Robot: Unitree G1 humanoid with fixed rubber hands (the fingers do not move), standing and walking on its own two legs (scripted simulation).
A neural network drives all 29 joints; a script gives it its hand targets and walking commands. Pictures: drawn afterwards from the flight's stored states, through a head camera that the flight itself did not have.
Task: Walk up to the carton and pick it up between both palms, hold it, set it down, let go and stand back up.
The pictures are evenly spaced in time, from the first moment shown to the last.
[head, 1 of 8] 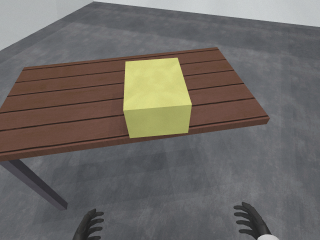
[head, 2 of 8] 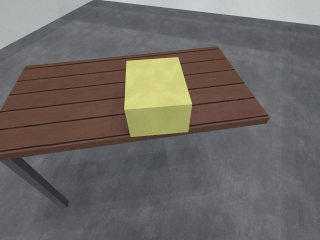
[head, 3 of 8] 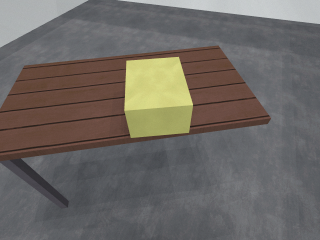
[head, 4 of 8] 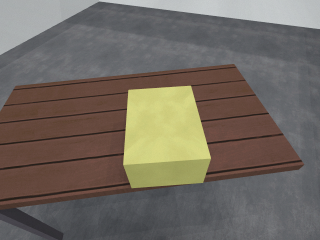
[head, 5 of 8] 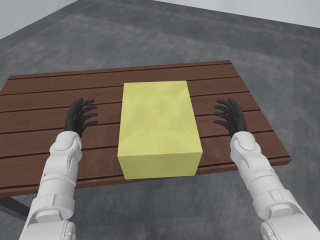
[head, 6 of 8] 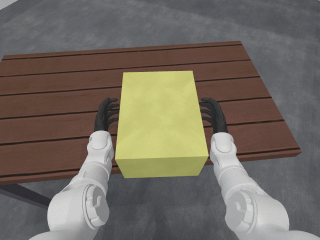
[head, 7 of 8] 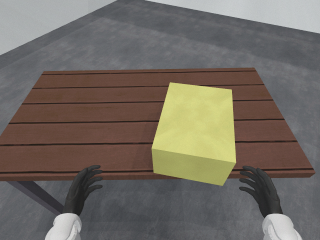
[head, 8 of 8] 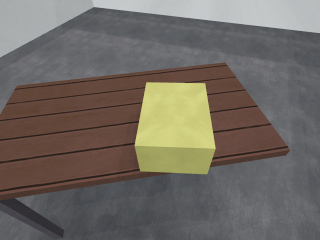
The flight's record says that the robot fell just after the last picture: no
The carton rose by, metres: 0.00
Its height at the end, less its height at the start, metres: +0.00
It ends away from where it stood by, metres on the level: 0.05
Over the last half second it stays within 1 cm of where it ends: yes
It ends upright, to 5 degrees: yes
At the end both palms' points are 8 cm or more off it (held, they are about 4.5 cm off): yes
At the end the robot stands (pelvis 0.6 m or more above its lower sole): yes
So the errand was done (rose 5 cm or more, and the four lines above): no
